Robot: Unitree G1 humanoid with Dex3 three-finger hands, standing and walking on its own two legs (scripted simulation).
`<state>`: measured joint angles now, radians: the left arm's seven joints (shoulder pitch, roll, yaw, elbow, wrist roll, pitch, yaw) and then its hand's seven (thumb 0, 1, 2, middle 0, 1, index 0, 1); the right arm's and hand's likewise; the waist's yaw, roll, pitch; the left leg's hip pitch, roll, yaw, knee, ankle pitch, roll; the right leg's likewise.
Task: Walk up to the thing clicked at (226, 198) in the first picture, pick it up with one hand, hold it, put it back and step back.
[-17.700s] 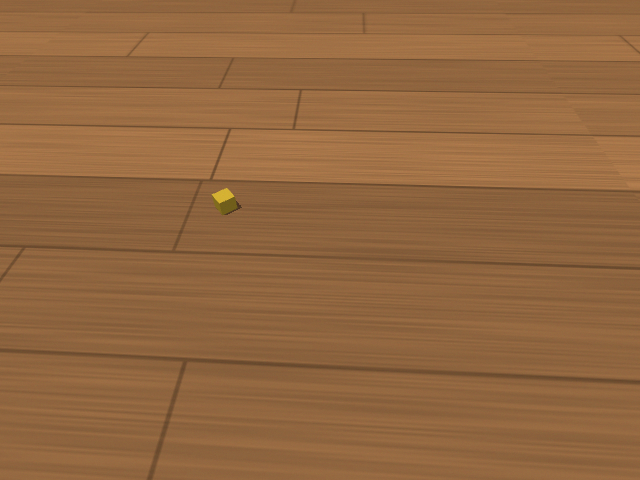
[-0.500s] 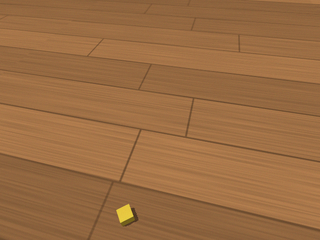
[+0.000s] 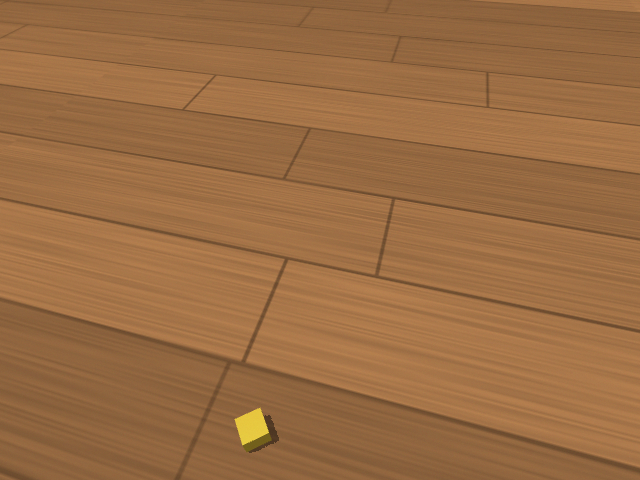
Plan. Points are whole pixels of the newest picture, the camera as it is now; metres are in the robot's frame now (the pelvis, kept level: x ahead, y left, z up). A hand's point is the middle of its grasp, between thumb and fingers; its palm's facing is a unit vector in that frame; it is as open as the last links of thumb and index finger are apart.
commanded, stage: stand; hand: left
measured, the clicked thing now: (253, 429) +0.42 +0.22 -0.75
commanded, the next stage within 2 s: walk up in 0.38 s
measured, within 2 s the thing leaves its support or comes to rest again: neither
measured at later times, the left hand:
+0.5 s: hand out of the picture +0.09 +0.26 -0.16, palm faces +0.01 -0.93 -0.36, open 7.4 cm
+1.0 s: hand out of the picture -0.01 +0.30 -0.18, palm faces -0.08 -0.93 -0.36, open 7.4 cm
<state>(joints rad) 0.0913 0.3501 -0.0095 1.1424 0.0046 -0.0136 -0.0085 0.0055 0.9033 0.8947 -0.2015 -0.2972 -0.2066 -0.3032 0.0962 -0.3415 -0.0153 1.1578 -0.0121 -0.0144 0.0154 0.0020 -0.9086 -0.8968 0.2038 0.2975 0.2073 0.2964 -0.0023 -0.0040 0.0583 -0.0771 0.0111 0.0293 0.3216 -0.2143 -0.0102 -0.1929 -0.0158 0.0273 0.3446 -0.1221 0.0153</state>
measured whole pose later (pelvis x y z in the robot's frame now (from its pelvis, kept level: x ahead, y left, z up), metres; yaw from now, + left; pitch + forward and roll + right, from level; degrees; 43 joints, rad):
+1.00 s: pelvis -0.13 +0.04 -0.02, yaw -2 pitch -2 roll -2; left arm 0.10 0.40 0.07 0.87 0.02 0.09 0.02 0.00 0.90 0.89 -0.20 -0.30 -0.21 -0.30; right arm 0.18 -0.35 -0.05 0.92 -0.02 0.02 -0.03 0.00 -0.90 -0.90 0.21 0.30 0.21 0.30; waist -0.02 -0.04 0.21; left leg -0.29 0.01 0.03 0.60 -0.28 0.04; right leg -0.41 0.10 0.15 1.08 -0.50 0.03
